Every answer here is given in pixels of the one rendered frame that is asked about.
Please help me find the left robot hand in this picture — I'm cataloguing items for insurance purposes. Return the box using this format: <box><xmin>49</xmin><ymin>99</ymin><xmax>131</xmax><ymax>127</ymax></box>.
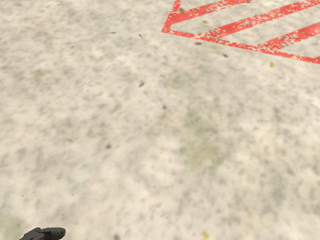
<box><xmin>19</xmin><ymin>227</ymin><xmax>66</xmax><ymax>240</ymax></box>

